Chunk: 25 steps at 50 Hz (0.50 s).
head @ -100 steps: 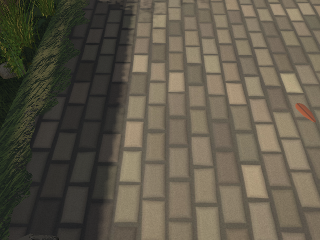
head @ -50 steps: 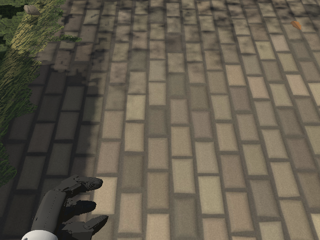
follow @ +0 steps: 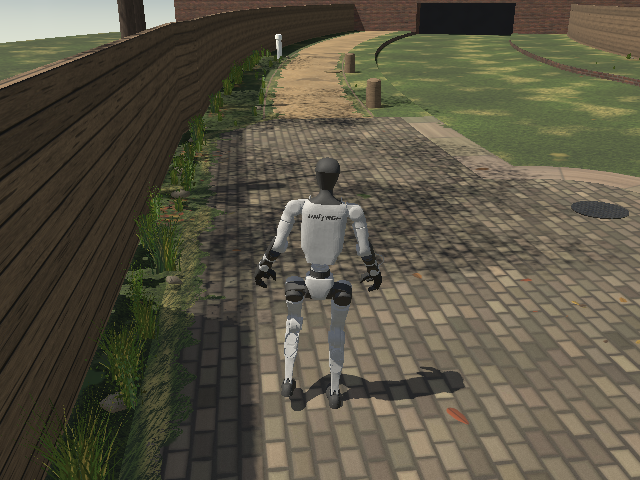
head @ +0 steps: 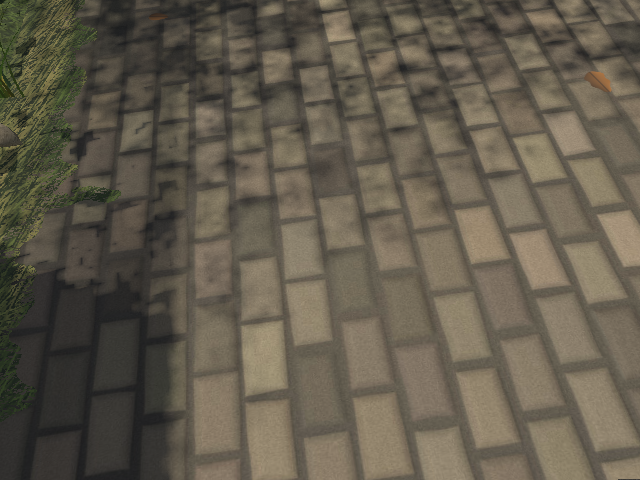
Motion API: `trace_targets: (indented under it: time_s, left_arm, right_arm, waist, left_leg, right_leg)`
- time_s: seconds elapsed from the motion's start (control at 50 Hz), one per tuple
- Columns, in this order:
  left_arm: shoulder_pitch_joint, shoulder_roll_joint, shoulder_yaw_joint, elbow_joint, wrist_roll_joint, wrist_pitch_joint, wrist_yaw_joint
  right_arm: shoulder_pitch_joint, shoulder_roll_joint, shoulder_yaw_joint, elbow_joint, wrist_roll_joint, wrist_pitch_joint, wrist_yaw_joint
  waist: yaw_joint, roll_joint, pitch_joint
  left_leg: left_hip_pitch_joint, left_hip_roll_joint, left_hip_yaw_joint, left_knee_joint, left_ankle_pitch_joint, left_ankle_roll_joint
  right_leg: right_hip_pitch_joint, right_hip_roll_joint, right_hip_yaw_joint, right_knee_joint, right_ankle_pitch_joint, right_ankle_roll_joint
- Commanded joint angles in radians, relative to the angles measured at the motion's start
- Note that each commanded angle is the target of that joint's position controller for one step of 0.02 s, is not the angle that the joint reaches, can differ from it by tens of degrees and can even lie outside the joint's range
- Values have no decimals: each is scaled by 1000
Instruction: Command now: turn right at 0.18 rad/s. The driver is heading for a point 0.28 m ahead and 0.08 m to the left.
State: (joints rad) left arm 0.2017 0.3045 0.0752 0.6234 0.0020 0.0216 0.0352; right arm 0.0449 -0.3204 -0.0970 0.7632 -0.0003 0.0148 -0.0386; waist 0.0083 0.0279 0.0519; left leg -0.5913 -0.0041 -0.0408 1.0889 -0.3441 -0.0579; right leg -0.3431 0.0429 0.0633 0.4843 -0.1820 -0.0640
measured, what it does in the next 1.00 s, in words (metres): walks ahead, turning left: left foot, then right foot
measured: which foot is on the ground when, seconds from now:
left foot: up 0.00-0.36, down 0.38-0.78, up 0.80-1.00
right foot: down 0.00-0.38, up 0.40-0.74, down 0.76-1.00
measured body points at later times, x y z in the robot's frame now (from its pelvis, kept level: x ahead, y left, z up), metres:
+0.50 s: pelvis +0.08 +0.08 +0.00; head +0.09 +0.11 +0.44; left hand +0.17 +0.39 -0.11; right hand +0.19 -0.19 -0.11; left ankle -0.02 +0.14 -0.74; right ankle +0.08 -0.05 -0.67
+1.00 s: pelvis +0.20 +0.13 -0.01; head +0.23 +0.15 +0.44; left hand +0.24 +0.42 -0.13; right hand +0.41 -0.07 -0.13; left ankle +0.16 +0.27 -0.73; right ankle +0.32 +0.08 -0.74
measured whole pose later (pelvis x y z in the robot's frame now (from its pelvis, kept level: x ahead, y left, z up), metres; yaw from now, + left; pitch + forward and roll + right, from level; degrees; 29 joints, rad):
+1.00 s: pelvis +0.20 +0.13 -0.01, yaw +21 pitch +0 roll -2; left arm 0.11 0.22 0.04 0.83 0.01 -0.02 -0.01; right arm 0.18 -0.26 -0.05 0.79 -0.01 0.04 -0.03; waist 0.01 0.02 0.06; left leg -0.32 0.05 -0.06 0.68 -0.38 -0.03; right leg -0.35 0.05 -0.06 0.46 -0.11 -0.05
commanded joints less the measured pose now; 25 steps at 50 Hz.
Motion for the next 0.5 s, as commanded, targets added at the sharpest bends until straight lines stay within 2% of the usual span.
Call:
trace_targets:
  time_s: [0.02,0.04,0.06,0.08,0.12,0.14,0.2,0.22,0.24,0.26,0.28,0.32,0.34,0.36,0.38,0.4,0.42,0.44,0.46,0.48,0.5]
  left_arm:
    - [-32,62,1,-60,16,-20,9]
    - [-48,38,-10,-50,26,-21,6]
    - [-55,36,-13,-37,36,-23,0]
    - [-56,58,-8,-24,43,-24,-6]
    - [-59,126,12,-8,39,-16,-8]
    - [-59,144,19,-2,33,-10,-6]
    - [-74,131,22,6,19,1,6]
    - [-54,137,29,9,14,3,9]
    - [-34,147,35,14,4,-2,8]
    - [-38,159,41,16,-6,-12,5]
    - [-59,163,44,14,-14,-23,0]
    - [-128,154,47,3,-25,-40,-13]
    - [-170,143,46,-3,-31,-45,-19]
    - [-192,111,40,0,-34,-44,-25]
    - [-207,46,24,-3,-27,-50,-32]
    - [-224,-22,0,-46,16,-65,-44]
    - [-263,16,6,-82,-1,-95,-53]
    - [-258,75,18,-66,-23,-109,-63]
    - [-248,95,22,-46,-21,-112,-71]
    - [-241,83,20,-20,-9,-106,-71]
    - [-232,85,22,-12,-3,-103,-71]
  right_arm:
    - [30,-15,10,-26,6,0,7]
    - [44,-2,18,-15,6,2,13]
    - [47,-2,22,-9,9,4,18]
    - [40,-24,19,-13,13,5,21]
    - [18,-91,3,-39,23,7,23]
    - [18,-107,-1,-49,28,6,24]
    - [52,-88,0,-57,32,5,31]
    - [67,-77,3,-57,36,7,35]
    - [66,-71,5,-61,41,8,42]
    - [65,-70,4,-66,44,6,50]
    - [76,-69,3,-65,45,2,57]
    - [157,-60,0,-27,52,-9,67]
    - [240,-52,-3,14,52,-14,68]
    - [334,-38,-6,68,42,-18,64]
    - [446,-69,-21,115,29,-26,56]
    - [491,-184,-39,92,13,-41,44]
    - [453,-212,-41,35,-3,-65,54]
    - [389,-172,-31,14,-5,-77,52]
    - [350,-133,-21,4,8,-77,41]
    - [321,-111,-10,-8,15,-68,33]
    - [295,-105,-2,-15,21,-57,24]
  waist:
    - [-8,-120,-225]
    - [-8,-133,-213]
    - [1,-151,-189]
    - [15,-166,-156]
    - [37,-173,-88]
    - [43,-165,-71]
    - [37,-137,-80]
    - [47,-132,-114]
    - [57,-132,-116]
    - [51,-147,-97]
    - [35,-154,-79]
    - [-27,-134,-66]
    - [-75,-113,-69]
    - [-114,-62,-54]
    - [-144,51,-77]
    - [-115,303,-95]
    - [-120,283,-117]
    - [-90,156,-75]
    - [-73,98,-58]
    - [-66,42,-54]
    - [-50,32,-33]
  left_leg:
    - [63,65,-22,-123,57,-20]
    - [129,79,-15,-194,69,-23]
    - [185,84,-3,-251,72,-24]
    - [212,79,11,-279,61,-22]
    - [171,63,35,-282,-7,-13]
    - [137,62,37,-273,-42,-8]
    - [85,75,39,-251,-110,1]
    - [75,78,56,-245,-106,12]
    - [68,88,64,-243,-110,33]
    - [66,91,72,-255,-127,59]
    - [86,93,78,-288,-143,88]
    - [230,81,121,-412,-114,142]
    - [343,60,165,-497,-48,161]
    - [475,14,191,-636,17,174]
    - [668,49,59,-709,10,209]
    - [825,306,-347,-725,321,294]
    - [849,396,-592,-810,380,446]
    - [840,390,-494,-794,500,433]
    - [823,348,-368,-764,587,378]
    - [787,308,-287,-763,641,333]
    - [741,279,-228,-781,708,299]
  right_leg:
    - [220,-238,145,-111,362,-133]
    - [183,-228,117,-123,306,-131]
    - [144,-227,101,-140,246,-134]
    - [116,-235,102,-154,190,-143]
    - [121,-274,136,-163,139,-169]
    - [148,-299,156,-157,162,-181]
    - [246,-353,170,-115,337,-196]
    - [277,-368,177,-152,169,-193]
    - [280,-380,202,-201,-106,-186]
    - [261,-386,225,-245,-307,-171]
    - [238,-383,226,-276,-406,-152]
    - [161,-349,138,-291,-408,-109]
    - [106,-318,65,-257,-401,-85]
    - [35,-258,-27,-143,-336,-58]
    - [-101,-171,-151,147,-153,-4]
    - [-393,-50,-214,552,-378,75]
    - [-581,23,-82,663,-456,88]
    - [-620,-42,-37,718,-401,88]
    - [-615,-79,-41,694,-307,83]
    - [-578,-97,-54,646,-246,87]
    - [-530,-103,-67,572,-183,94]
